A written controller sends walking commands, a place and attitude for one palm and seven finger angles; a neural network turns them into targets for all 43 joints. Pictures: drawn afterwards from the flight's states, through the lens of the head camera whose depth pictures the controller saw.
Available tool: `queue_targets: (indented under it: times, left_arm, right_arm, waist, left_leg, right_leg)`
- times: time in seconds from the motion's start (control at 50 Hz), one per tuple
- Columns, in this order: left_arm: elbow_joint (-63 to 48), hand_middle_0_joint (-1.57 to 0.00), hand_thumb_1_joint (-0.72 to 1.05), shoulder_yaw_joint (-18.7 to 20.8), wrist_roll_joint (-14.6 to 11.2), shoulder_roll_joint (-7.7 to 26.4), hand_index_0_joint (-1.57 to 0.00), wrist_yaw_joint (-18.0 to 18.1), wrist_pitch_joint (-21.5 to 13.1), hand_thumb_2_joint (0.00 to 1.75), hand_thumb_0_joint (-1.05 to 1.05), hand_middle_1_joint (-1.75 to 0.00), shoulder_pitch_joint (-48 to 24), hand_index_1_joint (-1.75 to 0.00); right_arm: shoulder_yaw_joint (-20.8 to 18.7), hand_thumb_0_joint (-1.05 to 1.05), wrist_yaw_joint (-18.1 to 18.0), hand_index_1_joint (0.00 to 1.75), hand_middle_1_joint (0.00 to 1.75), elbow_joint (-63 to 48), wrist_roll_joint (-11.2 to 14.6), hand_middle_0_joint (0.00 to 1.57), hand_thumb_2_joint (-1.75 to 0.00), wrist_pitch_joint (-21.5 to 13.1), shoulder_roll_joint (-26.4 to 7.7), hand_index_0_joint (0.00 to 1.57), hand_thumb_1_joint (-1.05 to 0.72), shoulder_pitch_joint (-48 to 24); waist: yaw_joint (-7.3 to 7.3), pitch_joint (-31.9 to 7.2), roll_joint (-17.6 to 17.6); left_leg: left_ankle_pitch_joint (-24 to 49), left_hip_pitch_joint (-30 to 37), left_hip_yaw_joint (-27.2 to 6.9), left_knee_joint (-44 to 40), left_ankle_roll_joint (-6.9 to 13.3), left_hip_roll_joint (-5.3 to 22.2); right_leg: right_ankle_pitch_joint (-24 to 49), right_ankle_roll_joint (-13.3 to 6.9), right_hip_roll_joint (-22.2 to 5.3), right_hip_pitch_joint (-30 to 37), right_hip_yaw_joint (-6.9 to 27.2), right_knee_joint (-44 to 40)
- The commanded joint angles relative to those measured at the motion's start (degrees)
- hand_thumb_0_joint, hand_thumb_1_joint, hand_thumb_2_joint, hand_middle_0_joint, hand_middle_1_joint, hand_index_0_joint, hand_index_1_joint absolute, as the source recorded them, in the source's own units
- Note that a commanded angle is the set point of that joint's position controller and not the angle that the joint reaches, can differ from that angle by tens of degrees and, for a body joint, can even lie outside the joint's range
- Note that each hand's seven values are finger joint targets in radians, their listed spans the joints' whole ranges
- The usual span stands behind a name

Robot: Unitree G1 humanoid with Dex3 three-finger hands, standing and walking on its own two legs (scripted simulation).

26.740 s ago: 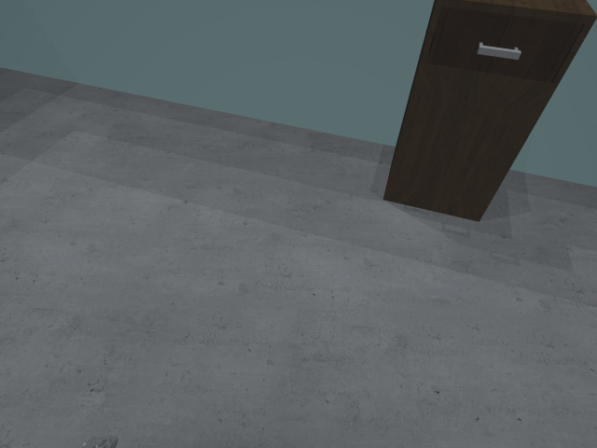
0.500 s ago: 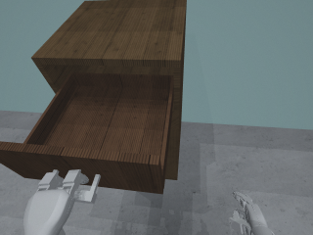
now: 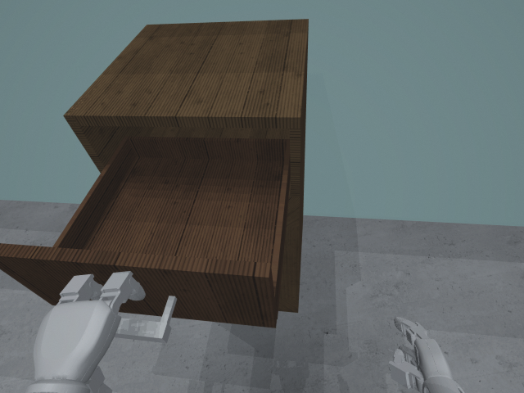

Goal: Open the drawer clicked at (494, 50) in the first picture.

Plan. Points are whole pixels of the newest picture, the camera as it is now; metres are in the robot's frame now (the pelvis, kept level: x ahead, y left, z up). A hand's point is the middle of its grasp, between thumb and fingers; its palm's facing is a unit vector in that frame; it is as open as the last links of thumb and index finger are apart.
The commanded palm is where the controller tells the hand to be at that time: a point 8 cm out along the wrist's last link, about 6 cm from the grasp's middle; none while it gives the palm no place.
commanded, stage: lift the hand off the handle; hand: left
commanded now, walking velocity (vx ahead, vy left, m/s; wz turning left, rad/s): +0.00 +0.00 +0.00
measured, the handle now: (131, 314) +0.21 +0.23 +0.03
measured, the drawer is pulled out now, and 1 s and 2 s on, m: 0.29 0.29 0.29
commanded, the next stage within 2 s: draw the hand back to the body in 0.90 s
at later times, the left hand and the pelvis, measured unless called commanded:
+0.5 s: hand (75, 317) +0.17 +0.25 +0.12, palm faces +0.07 -0.14 -0.99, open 13.3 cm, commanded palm +0.14 +0.24 +0.19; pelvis +0.01 +0.03 +0.02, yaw +0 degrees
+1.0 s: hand (61, 288) +0.18 +0.24 +0.17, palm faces +0.12 -0.14 -0.98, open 13.9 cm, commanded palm +0.14 +0.24 +0.23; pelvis +0.01 +0.03 +0.02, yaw +0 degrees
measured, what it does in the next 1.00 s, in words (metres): stands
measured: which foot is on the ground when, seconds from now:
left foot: down 0.00-1.00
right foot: down 0.00-1.00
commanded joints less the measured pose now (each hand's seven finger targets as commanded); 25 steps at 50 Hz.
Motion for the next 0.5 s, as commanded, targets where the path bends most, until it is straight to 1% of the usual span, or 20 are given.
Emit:
queue_targets:
  times: [0.0,0.04,0.08,0.12,0.14,0.16,0.2,0.22,0.24,0.26,0.28,0.32,0.34,0.36,0.38,0.4,0.42,0.44,0.46,0.48]
  left_arm:
    - [-15.7,-0.30,-0.50,8.3,-1.4,8.7,-0.30,1.8,0.9,0.30,0.00,-1.20,-4.4,-1.20]
    - [-16.2,-0.30,-0.50,9.2,-1.9,9.7,-0.30,0.7,1.6,0.30,0.00,-1.20,-3.9,-1.20]
    - [-18.8,-0.30,-0.50,8.4,-1.9,9.6,-0.30,-0.4,1.5,0.30,0.00,-1.20,-4.0,-1.20]
    - [-20.7,-0.30,-0.50,8.6,-2.1,10.2,-0.30,-1.0,1.7,0.30,0.00,-1.20,-3.1,-1.20]
    - [-22.1,-0.30,-0.50,8.8,-2.4,10.3,-0.30,-1.4,1.9,0.30,0.00,-1.20,-3.0,-1.20]
    - [-23.5,-0.30,-0.50,8.7,-1.9,10.6,-0.30,-1.5,2.0,0.30,0.00,-1.20,-3.0,-1.20]
    - [-23.9,-0.30,-0.50,6.2,-2.3,8.4,-0.30,-2.6,2.5,0.30,0.00,-1.20,-2.0,-1.20]
    - [-24.6,-0.30,-0.50,7.3,-2.3,9.5,-0.30,-3.0,2.5,0.30,0.00,-1.20,-3.2,-1.20]
    - [-25.1,-0.30,-0.50,7.7,-2.9,9.5,-0.30,-3.4,3.2,0.30,0.00,-1.20,-0.9,-1.20]
    - [-26.4,-0.30,-0.50,7.7,-2.5,10.2,-0.30,-3.7,3.4,0.30,0.00,-1.20,-2.3,-1.20]
    - [-25.9,-0.30,-0.50,8.1,-2.7,10.3,-0.30,-4.1,3.6,0.30,0.00,-1.20,-1.9,-1.20]
    - [-27.5,-0.30,-0.50,7.9,-2.8,10.5,-0.30,-5.0,3.9,0.30,0.00,-1.20,-2.5,-1.20]
    - [-27.5,-0.30,-0.50,9.6,-3.4,11.5,-0.30,-5.4,4.6,0.30,0.00,-1.20,-1.0,-1.20]
    - [-29.3,-0.30,-0.50,9.0,-3.0,11.6,-0.30,-5.8,4.6,0.30,0.00,-1.20,-2.6,-1.20]
    - [-29.5,-0.30,-0.50,8.1,-3.5,10.6,-0.30,-6.3,4.7,0.30,0.00,-1.20,-1.9,-1.20]
    - [-30.2,-0.30,-0.50,7.0,-3.6,9.8,-0.30,-6.9,4.8,0.30,0.00,-1.20,-2.6,-1.20]
    - [-32.1,-0.30,-0.50,6.6,-3.9,10.0,-0.30,-7.3,4.8,0.30,0.00,-1.20,-4.0,-1.20]
    - [-31.6,-0.30,-0.50,8.0,-4.6,10.7,-0.30,-7.8,5.3,0.30,0.00,-1.20,-2.7,-1.20]
    - [-33.1,-0.30,-0.50,8.0,-4.0,11.4,-0.30,-8.1,5.1,0.30,0.00,-1.20,-4.4,-1.20]
    - [-32.1,-0.30,-0.50,7.7,-4.0,11.2,-0.30,-8.3,5.4,0.30,0.00,-1.20,-4.0,-1.20]
  right_arm:
    - [-1.5,0.00,-0.2,0.30,0.30,-9.6,0.3,0.20,-0.90,-2.9,-4.7,0.20,-0.90,-8.9]
    - [-1.3,0.00,-0.3,0.30,0.30,-9.9,0.5,0.20,-0.90,-3.0,-4.9,0.20,-0.90,-9.2]
    - [-1.3,0.00,-0.2,0.30,0.30,-10.1,0.6,0.20,-0.90,-3.1,-5.1,0.20,-0.90,-8.7]
    - [-1.1,0.00,-0.1,0.30,0.30,-10.5,0.6,0.20,-0.90,-3.0,-5.4,0.20,-0.90,-8.3]
    - [-0.9,0.00,0.0,0.30,0.30,-11.0,0.8,0.20,-0.90,-3.2,-5.4,0.20,-0.90,-9.1]
    - [-0.8,0.00,0.3,0.30,0.30,-10.9,0.6,0.20,-0.90,-3.2,-5.5,0.20,-0.90,-8.3]
    - [-0.7,0.00,0.7,0.30,0.30,-11.2,0.8,0.20,-0.90,-2.9,-5.4,0.20,-0.90,-8.3]
    - [-0.8,0.00,0.8,0.30,0.30,-11.2,0.9,0.20,-0.90,-2.8,-5.6,0.20,-0.90,-8.2]
    - [-0.4,0.00,0.8,0.30,0.30,-12.2,1.3,0.20,-0.90,-3.0,-5.6,0.20,-0.90,-9.7]
    - [-0.2,0.00,0.9,0.30,0.30,-11.9,1.1,0.20,-0.90,-2.8,-5.5,0.20,-0.90,-8.3]
    - [-0.3,0.00,0.8,0.30,0.30,-11.8,1.3,0.20,-0.90,-2.6,-5.5,0.20,-0.90,-8.5]
    - [-0.1,0.00,0.9,0.30,0.30,-12.3,1.3,0.20,-0.90,-2.5,-5.7,0.20,-0.90,-8.5]
    - [0.2,0.00,0.9,0.30,0.30,-12.8,1.9,0.20,-0.90,-2.6,-5.7,0.20,-0.90,-10.0]
    - [0.5,0.00,1.1,0.30,0.30,-12.4,1.7,0.20,-0.90,-2.5,-5.6,0.20,-0.90,-8.6]
    - [0.2,0.00,1.1,0.30,0.30,-12.6,1.8,0.20,-0.90,-2.3,-5.6,0.20,-0.90,-8.8]
    - [0.3,0.00,1.3,0.30,0.30,-12.7,1.9,0.20,-0.90,-2.2,-5.6,0.20,-0.90,-8.7]
    - [0.3,0.00,1.3,0.30,0.30,-13.1,1.8,0.20,-0.90,-2.1,-5.8,0.20,-0.90,-8.5]
    - [0.6,0.00,1.3,0.30,0.30,-13.3,2.4,0.20,-0.90,-2.3,-5.5,0.20,-0.90,-10.2]
    - [0.7,0.00,1.3,0.30,0.30,-12.9,2.0,0.20,-0.90,-2.2,-5.5,0.20,-0.90,-8.4]
    - [0.7,0.00,1.3,0.30,0.30,-12.9,2.1,0.20,-0.90,-1.9,-5.6,0.20,-0.90,-9.0]
  waist:
    - [0.33,-6.3,-3.5]
    - [0.52,-6.3,-4.5]
    - [0.98,-7.1,-2.8]
    - [1.15,-7.2,-2.9]
    - [1.17,-7.3,-1.5]
    - [1.43,-7.9,-0.8]
    - [1.12,-5.5,-2.0]
    - [1.07,-5.1,-3.6]
    - [1.56,-5.3,-2.3]
    - [1.49,-6.0,-2.1]
    - [1.54,-4.9,-3.1]
    - [1.55,-5.0,-2.8]
    - [1.73,-5.1,-1.5]
    - [1.70,-6.0,-1.2]
    - [1.63,-4.6,-1.7]
    - [1.41,-4.1,-0.6]
    - [1.43,-5.3,-0.3]
    - [1.37,-4.3,-0.4]
    - [1.66,-5.4,-0.8]
    - [1.59,-3.7,-0.8]
  left_leg:
    - [10.2,6.7,-2.7,-4.9,1.7,-1.5]
    - [10.5,7.7,-2.9,-5.8,1.6,-1.2]
    - [11.7,9.1,-2.6,-6.6,1.6,-0.9]
    - [13.5,10.2,-2.7,-6.9,1.5,-0.7]
    - [14.1,11.2,-2.8,-7.3,1.2,-0.5]
    - [15.5,11.6,-2.7,-7.5,1.1,-0.2]
    - [16.1,11.6,-3.0,-8.2,1.2,0.2]
    - [15.8,11.8,-3.1,-8.6,1.1,0.5]
    - [15.9,12.3,-3.3,-9.0,1.0,0.6]
    - [15.9,12.6,-3.0,-9.3,1.0,0.7]
    - [16.1,12.7,-3.0,-9.8,1.0,0.7]
    - [17.0,13.7,-3.1,-10.3,1.0,0.9]
    - [17.0,13.9,-3.6,-10.8,0.7,1.1]
    - [18.6,14.4,-3.3,-11.0,0.6,1.3]
    - [19.1,14.5,-3.4,-11.4,0.6,1.5]
    - [20.0,15.2,-3.5,-11.6,0.5,1.7]
    - [20.8,16.0,-3.7,-11.9,0.5,2.0]
    - [19.3,15.8,-4.4,-12.1,0.3,2.2]
    - [19.7,16.1,-4.0,-12.4,0.4,2.3]
    - [19.9,15.9,-4.2,-12.9,0.2,2.4]
  right_leg:
    - [12.0,1.6,-2.8,3.8,7.1,-10.8]
    - [11.8,1.7,-2.8,4.9,7.4,-11.8]
    - [12.7,1.8,-3.0,5.7,6.7,-11.9]
    - [14.0,1.9,-2.9,6.2,6.3,-12.2]
    - [14.4,1.6,-2.9,6.5,7.3,-12.8]
    - [14.9,1.6,-3.1,6.9,6.6,-12.4]
    - [14.1,1.9,-3.0,6.4,5.1,-12.9]
    - [13.5,2.0,-2.8,6.4,5.2,-13.4]
    - [14.2,1.7,-2.7,7.5,6.3,-14.0]
    - [13.7,2.0,-3.1,7.6,5.6,-13.9]
    - [14.0,2.0,-2.9,8.1,5.3,-14.3]
    - [15.0,2.2,-3.0,8.8,5.1,-14.9]
    - [15.1,1.7,-2.7,9.9,6.2,-15.3]
    - [15.5,2.0,-3.2,10.2,5.0,-15.0]
    - [15.3,2.1,-3.0,10.0,4.5,-15.3]
    - [15.1,2.2,-3.0,9.5,4.0,-15.6]
    - [15.1,2.4,-3.1,10.0,3.7,-15.6]
    - [13.8,2.0,-2.6,10.1,4.5,-16.1]
    - [13.4,2.2,-3.0,10.4,3.5,-16.2]
    - [13.1,2.2,-2.8,10.2,3.6,-16.4]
